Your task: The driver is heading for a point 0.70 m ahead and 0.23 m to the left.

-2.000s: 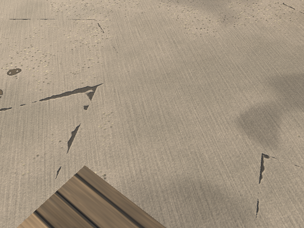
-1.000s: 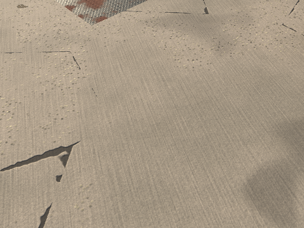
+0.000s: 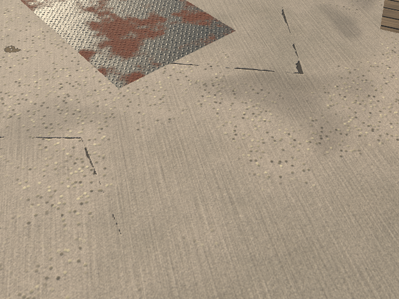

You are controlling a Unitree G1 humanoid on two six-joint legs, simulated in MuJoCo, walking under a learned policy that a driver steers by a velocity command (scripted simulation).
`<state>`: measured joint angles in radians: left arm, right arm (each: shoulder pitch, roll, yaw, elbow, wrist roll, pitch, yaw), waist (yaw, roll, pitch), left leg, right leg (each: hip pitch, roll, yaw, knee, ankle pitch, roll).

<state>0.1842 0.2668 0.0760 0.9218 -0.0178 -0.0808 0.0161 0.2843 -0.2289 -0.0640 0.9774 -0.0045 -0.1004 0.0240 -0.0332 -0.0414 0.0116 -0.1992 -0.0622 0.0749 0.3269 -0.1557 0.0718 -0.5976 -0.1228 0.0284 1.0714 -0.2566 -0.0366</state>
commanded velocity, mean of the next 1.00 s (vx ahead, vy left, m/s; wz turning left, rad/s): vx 0.50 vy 0.00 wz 0.33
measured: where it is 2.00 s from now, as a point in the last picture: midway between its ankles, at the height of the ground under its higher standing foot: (158, 224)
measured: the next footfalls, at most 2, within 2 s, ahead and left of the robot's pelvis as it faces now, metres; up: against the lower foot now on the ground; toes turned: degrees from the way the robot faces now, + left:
right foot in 0.32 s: +0.37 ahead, -0.16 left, +0.00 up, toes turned -1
left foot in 0.88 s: +0.61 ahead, +0.14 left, +0.00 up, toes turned +22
